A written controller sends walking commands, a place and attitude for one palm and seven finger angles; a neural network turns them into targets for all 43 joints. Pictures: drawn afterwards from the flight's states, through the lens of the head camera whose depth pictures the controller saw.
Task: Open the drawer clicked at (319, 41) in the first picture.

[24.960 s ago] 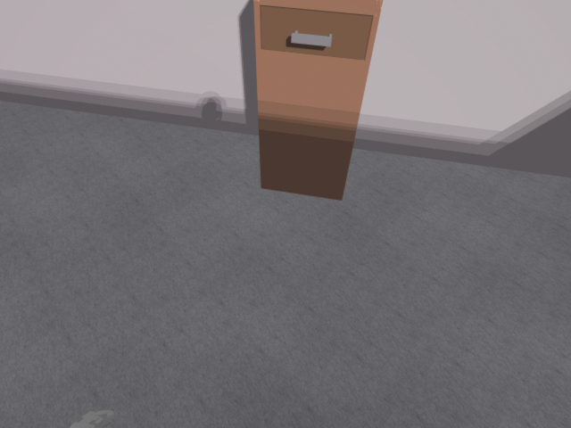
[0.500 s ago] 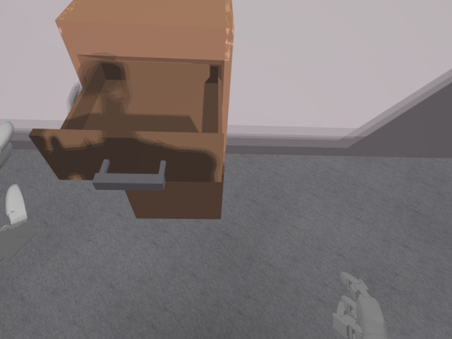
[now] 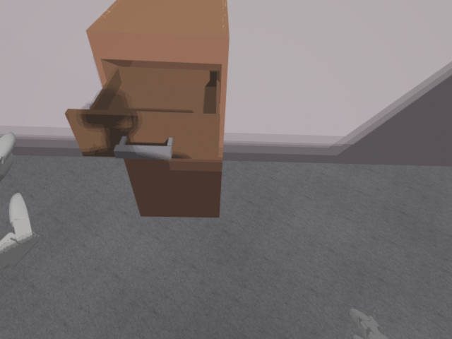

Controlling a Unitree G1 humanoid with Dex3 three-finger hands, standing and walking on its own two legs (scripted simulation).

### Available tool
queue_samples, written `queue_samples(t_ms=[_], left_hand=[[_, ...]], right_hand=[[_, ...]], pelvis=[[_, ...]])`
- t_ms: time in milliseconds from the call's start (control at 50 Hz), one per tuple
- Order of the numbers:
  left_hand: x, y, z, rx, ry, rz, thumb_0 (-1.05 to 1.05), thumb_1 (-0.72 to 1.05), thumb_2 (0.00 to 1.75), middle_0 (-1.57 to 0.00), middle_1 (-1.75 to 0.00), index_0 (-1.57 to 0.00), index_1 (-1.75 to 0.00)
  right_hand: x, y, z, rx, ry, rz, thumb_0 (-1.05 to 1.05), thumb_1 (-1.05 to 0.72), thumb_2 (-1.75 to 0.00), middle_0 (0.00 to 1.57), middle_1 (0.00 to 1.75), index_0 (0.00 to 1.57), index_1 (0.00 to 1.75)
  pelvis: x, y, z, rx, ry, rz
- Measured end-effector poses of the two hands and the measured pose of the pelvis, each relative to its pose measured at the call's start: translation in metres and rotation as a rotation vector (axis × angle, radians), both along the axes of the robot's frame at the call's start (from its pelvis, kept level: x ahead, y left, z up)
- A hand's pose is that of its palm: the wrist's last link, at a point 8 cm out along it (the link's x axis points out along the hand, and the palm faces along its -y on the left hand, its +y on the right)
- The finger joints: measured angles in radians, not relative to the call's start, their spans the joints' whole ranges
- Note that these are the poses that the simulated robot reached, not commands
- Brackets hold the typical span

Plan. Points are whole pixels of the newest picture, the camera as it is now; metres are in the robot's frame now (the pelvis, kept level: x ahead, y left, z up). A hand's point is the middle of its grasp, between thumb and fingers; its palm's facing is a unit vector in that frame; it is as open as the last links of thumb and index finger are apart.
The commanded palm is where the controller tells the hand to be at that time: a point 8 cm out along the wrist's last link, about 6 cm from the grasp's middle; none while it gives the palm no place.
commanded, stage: stop stepping back and stand still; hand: left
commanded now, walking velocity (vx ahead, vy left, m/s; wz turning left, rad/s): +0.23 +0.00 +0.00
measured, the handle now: (145, 146) +0.56 +0.23 +0.02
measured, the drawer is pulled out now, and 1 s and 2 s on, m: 0.30 0.30 0.30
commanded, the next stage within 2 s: let the arm hang, fingers relaxed in 0.38 s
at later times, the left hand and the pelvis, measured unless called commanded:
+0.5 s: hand (40, 240) +0.19 +0.23 +0.19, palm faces +0.36 -0.80 -0.49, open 7.4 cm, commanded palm none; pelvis -0.01 +0.00 +0.00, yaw +0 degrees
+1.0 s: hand out of the picture -0.01 +0.22 -0.17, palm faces +0.03 -0.97 -0.26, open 7.2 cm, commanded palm none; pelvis +0.00 +0.01 +0.00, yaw +2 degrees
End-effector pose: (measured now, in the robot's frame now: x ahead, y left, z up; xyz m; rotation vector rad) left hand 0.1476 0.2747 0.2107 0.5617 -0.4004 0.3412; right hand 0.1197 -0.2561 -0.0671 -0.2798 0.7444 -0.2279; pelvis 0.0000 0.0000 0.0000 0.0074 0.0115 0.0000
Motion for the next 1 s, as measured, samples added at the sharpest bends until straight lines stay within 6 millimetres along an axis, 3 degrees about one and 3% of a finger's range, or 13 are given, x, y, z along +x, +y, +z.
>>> queue_samples(t_ms=[100, 220, 360, 480, 520, 560, 600, 680, 740, 780, 860, 940, 1000], left_hand=[[-0.015, 0.004, 0.004, 0.008, -0.010, 0.066, 0.01, 0.89, 0.90, -0.21, -0.30, -0.21, -0.30], [-0.008, -0.011, -0.015, -0.028, 0.022, 0.056, 0.01, 0.89, 0.90, -0.20, -0.30, -0.21, -0.30], [-0.008, -0.026, -0.007, -0.035, 0.056, -0.042, 0.01, 0.89, 0.90, -0.21, -0.30, -0.21, -0.30], [-0.004, -0.009, 0.004, 0.028, 0.019, -0.053, 0.01, 0.89, 0.90, -0.21, -0.30, -0.21, -0.30], [0.012, 0.005, -0.023, 0.013, 0.109, -0.033, 0.01, 0.89, 0.90, -0.21, -0.30, -0.21, -0.30], [0.032, 0.020, -0.080, -0.099, 0.346, 0.034, 0.00, 0.89, 0.90, -0.20, -0.30, -0.20, -0.30], [0.038, 0.024, -0.149, -0.225, 0.616, 0.098, 0.00, 0.90, 0.90, -0.20, -0.30, -0.20, -0.30], [0.003, -0.005, -0.266, -0.387, 1.076, 0.123, 0.01, 0.91, 0.90, -0.19, -0.29, -0.19, -0.30], [-0.047, -0.037, -0.324, -0.471, 1.341, 0.107, 0.01, 0.91, 0.90, -0.19, -0.29, -0.19, -0.30], [-0.083, -0.054, -0.343, -0.537, 1.484, 0.114, 0.01, 0.92, 0.90, -0.20, -0.29, -0.20, -0.30], [-0.125, -0.039, -0.352, -0.600, 1.583, 0.240, -0.01, 0.98, 0.90, -0.21, -0.30, -0.21, -0.30], [-0.153, -0.022, -0.347, -0.597, 1.668, 0.327, -0.01, 0.97, 0.90, -0.20, -0.30, -0.20, -0.30], [-0.162, -0.010, -0.342, -0.581, 1.701, 0.375, 0.00, 0.95, 0.90, -0.20, -0.30, -0.20, -0.30]], right_hand=[[-0.017, 0.005, -0.006, 0.051, -0.031, -0.008, 0.02, -0.90, -0.90, 0.20, 0.30, 0.20, 0.30], [-0.018, 0.004, -0.029, 0.095, 0.025, 0.028, 0.01, -0.90, -0.90, 0.21, 0.30, 0.21, 0.30], [-0.014, -0.003, -0.006, 0.073, 0.036, 0.009, 0.02, -0.90, -0.90, 0.21, 0.30, 0.21, 0.30], [0.005, -0.001, 0.003, 0.001, -0.010, 0.016, 0.02, -0.90, -0.90, 0.21, 0.30, 0.21, 0.30], [0.013, 0.002, -0.007, 0.018, 0.008, 0.056, 0.01, -0.90, -0.90, 0.20, 0.30, 0.20, 0.30], [0.017, 0.006, -0.022, 0.044, 0.058, 0.078, 0.01, -0.90, -0.90, 0.20, 0.30, 0.20, 0.30], [0.016, 0.012, -0.033, 0.067, 0.096, 0.087, 0.01, -0.90, -0.90, 0.20, 0.30, 0.20, 0.30], [0.001, 0.022, -0.050, 0.114, 0.173, 0.089, 0.01, -0.90, -0.90, 0.20, 0.30, 0.20, 0.30], [-0.017, 0.022, -0.062, 0.140, 0.256, 0.060, 0.01, -0.90, -0.90, 0.21, 0.30, 0.21, 0.30], [-0.034, 0.022, -0.066, 0.143, 0.335, 0.038, 0.01, -0.90, -0.90, 0.21, 0.30, 0.21, 0.30], [-0.070, 0.021, -0.065, 0.124, 0.508, 0.015, 0.01, -0.90, -0.90, 0.20, 0.30, 0.20, 0.30], [-0.094, 0.020, -0.064, 0.112, 0.610, -0.013, 0.01, -0.90, -0.90, 0.20, 0.30, 0.20, 0.30], [-0.102, 0.020, -0.065, 0.112, 0.640, -0.030, 0.01, -0.90, -0.90, 0.20, 0.30, 0.20, 0.30]], pelvis=[[-0.006, -0.005, 0.001, -0.009, -0.011, -0.005], [-0.020, -0.018, -0.008, -0.007, -0.016, -0.012], [-0.018, -0.017, 0.006, 0.009, 0.002, -0.016], [-0.006, -0.002, 0.001, -0.021, 0.014, -0.006], [-0.006, 0.006, -0.002, -0.018, 0.022, 0.013], [-0.007, 0.013, -0.004, -0.011, 0.026, 0.030], [-0.007, 0.015, -0.006, -0.003, 0.023, 0.046], [-0.008, 0.007, -0.012, 0.032, -0.005, 0.025], [-0.008, 0.001, -0.016, 0.031, -0.030, 0.017], [-0.005, 0.000, -0.012, 0.011, -0.035, 0.032], [-0.001, -0.001, -0.004, -0.007, -0.032, 0.041], [0.001, 0.002, 0.002, -0.016, -0.025, 0.038], [0.003, 0.006, 0.005, -0.016, -0.025, 0.036]])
